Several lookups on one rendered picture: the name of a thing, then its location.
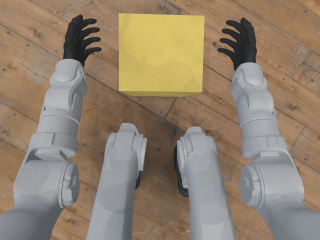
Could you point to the left robot forearm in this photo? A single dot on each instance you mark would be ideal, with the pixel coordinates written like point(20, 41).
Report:
point(56, 135)

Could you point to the carton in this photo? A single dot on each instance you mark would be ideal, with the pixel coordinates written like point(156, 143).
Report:
point(160, 55)

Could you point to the robot left hand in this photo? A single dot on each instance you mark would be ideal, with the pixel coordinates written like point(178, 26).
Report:
point(74, 45)

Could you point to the right robot forearm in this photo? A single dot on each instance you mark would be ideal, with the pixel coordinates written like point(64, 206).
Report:
point(261, 138)

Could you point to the right robot upper arm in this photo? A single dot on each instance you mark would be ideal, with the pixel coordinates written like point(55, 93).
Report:
point(275, 190)

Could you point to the robot right hand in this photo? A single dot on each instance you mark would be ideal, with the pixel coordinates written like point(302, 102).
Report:
point(245, 48)

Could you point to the left robot upper arm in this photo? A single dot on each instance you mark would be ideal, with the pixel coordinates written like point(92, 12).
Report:
point(43, 189)

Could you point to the robot left thigh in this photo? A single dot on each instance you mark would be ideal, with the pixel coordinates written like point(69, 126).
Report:
point(112, 214)

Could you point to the right robot shin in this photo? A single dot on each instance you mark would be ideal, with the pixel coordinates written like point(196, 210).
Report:
point(211, 143)

